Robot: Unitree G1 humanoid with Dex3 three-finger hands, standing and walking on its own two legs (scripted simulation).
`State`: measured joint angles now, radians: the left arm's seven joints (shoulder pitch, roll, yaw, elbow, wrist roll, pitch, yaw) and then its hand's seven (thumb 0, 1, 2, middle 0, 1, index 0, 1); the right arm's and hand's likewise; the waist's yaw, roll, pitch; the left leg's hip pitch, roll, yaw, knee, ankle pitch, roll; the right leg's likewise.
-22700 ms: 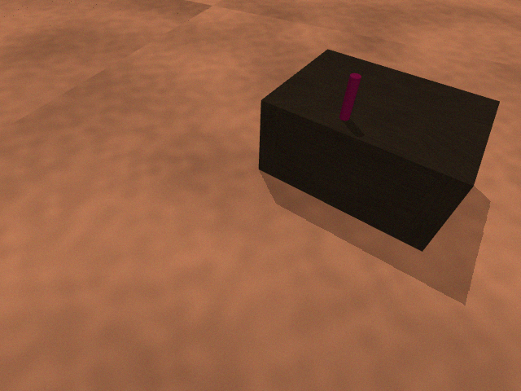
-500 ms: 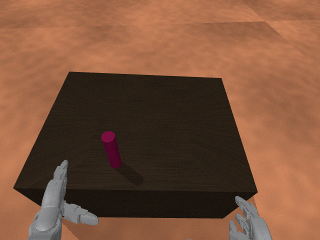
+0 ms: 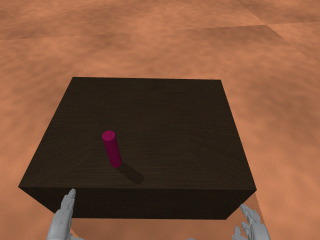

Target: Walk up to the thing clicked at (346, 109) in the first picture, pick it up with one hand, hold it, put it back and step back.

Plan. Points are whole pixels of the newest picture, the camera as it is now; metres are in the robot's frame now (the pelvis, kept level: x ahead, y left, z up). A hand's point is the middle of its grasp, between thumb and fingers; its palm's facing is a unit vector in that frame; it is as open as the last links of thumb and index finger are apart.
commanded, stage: home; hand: left
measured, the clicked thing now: (112, 150) +0.47 +0.19 -0.18
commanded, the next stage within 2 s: stand in 1.68 s
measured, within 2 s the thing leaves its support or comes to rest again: neither
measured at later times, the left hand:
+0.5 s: hand (82, 229) +0.17 +0.19 -0.06, palm faces +0.10 -0.95 -0.29, open 17.6 cm
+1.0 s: hand (81, 225) +0.18 +0.19 -0.06, palm faces +0.09 -0.95 -0.29, open 17.7 cm
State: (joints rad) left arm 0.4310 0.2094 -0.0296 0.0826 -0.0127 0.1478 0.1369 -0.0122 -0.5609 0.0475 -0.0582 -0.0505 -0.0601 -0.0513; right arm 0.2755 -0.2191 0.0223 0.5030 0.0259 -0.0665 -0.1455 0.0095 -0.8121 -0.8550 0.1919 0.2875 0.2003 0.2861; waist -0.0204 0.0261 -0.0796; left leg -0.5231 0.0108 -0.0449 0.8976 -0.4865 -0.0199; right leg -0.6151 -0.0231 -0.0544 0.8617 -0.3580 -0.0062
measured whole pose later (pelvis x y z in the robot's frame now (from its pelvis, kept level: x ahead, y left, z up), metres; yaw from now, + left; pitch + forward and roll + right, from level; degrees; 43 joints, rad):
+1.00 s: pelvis +0.01 +0.01 +0.00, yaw +0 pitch +7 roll -2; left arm 0.44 0.21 -0.02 0.03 -0.01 0.23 0.13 -0.01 -0.59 0.03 -0.05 -0.04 -0.05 -0.04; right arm 0.27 -0.21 0.02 0.53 0.01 -0.14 -0.15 0.01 -0.90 -0.90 0.20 0.30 0.21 0.30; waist -0.01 0.03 -0.09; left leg -0.53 0.01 -0.05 0.92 -0.52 0.00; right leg -0.61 -0.03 -0.06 0.87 -0.38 0.01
